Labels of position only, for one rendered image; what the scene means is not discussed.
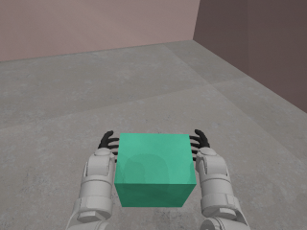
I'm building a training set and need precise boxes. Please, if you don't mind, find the left robot hand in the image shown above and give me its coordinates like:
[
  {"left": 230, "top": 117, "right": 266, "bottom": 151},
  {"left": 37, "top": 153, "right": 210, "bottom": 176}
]
[{"left": 98, "top": 130, "right": 120, "bottom": 163}]

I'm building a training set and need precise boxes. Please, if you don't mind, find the left robot forearm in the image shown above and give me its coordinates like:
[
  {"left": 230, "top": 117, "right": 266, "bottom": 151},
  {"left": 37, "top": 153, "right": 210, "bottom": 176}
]
[{"left": 65, "top": 148, "right": 115, "bottom": 230}]

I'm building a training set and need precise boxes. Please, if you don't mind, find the right robot forearm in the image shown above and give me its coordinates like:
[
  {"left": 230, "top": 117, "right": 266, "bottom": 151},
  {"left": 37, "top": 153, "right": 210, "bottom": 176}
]
[{"left": 195, "top": 147, "right": 251, "bottom": 230}]

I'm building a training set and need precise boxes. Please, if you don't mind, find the robot left upper arm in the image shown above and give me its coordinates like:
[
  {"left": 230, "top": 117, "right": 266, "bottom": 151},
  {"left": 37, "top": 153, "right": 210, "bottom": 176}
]
[{"left": 67, "top": 220, "right": 114, "bottom": 230}]

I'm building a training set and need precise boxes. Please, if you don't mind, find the carton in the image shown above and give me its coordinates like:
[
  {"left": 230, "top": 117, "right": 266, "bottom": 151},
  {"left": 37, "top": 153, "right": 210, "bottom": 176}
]
[{"left": 114, "top": 132, "right": 197, "bottom": 208}]

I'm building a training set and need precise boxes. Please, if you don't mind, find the right robot hand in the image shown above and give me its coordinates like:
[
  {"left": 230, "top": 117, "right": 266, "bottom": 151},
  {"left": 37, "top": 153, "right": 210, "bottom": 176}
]
[{"left": 189, "top": 129, "right": 210, "bottom": 161}]

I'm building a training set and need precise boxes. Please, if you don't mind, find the robot right upper arm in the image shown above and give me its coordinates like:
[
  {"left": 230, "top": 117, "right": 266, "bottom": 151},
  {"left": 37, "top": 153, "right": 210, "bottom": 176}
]
[{"left": 200, "top": 217, "right": 250, "bottom": 230}]

